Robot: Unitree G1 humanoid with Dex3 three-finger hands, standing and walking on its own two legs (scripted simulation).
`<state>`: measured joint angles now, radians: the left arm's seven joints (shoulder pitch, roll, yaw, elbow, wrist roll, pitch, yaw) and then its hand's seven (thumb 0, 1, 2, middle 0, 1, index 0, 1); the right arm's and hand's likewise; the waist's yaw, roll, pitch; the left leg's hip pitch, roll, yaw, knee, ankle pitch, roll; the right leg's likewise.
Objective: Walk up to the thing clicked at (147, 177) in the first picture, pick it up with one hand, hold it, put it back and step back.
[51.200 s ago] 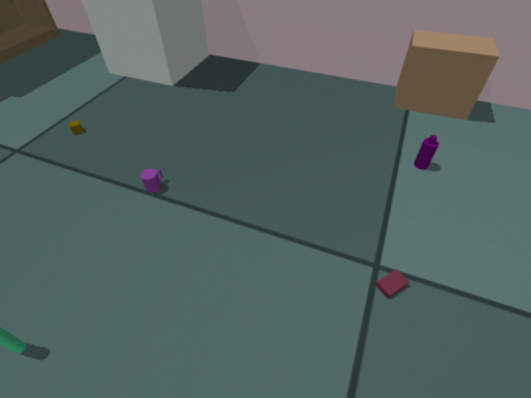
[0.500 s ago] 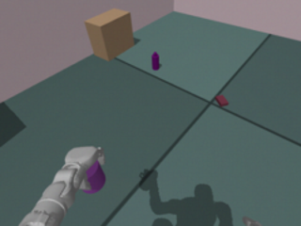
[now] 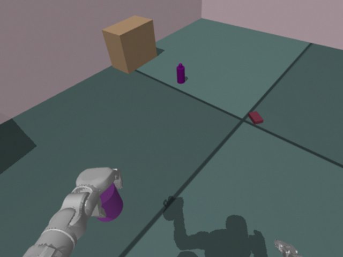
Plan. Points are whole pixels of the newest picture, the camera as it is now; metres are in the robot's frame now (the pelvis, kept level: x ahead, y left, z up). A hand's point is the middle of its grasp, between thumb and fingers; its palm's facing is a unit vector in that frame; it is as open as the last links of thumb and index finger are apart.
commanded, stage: hold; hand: left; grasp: from above
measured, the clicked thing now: (101, 195) +0.31 +0.25 -0.08
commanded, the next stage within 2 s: crouch in 0.60 s
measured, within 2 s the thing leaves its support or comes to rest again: neither
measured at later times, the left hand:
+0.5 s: hand (100, 197) +0.28 +0.23 -0.03, palm faces -0.45 -0.08 -0.89, open 10.1 cm
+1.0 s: hand (102, 200) +0.29 +0.23 -0.06, palm faces -0.46 -0.07 -0.88, open 10.0 cm
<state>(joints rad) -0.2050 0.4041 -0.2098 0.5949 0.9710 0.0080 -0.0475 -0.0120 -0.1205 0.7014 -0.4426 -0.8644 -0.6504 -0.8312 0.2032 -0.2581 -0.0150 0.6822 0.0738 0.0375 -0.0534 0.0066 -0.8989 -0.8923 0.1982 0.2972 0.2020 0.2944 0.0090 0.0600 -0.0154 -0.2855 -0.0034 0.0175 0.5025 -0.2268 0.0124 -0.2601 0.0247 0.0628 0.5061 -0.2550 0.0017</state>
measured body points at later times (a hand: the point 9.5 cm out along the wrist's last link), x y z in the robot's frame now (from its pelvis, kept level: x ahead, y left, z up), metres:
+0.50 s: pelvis +0.00 -0.01 +0.00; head +0.01 -0.03 +0.45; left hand +0.30 +0.23 +0.02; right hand +0.16 -0.25 -0.11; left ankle +0.02 +0.11 -0.74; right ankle +0.01 -0.12 -0.74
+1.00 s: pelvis +0.01 +0.00 +0.00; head +0.03 -0.02 +0.45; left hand +0.30 +0.23 -0.01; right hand +0.15 -0.26 -0.12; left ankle +0.02 +0.11 -0.74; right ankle +0.01 -0.12 -0.74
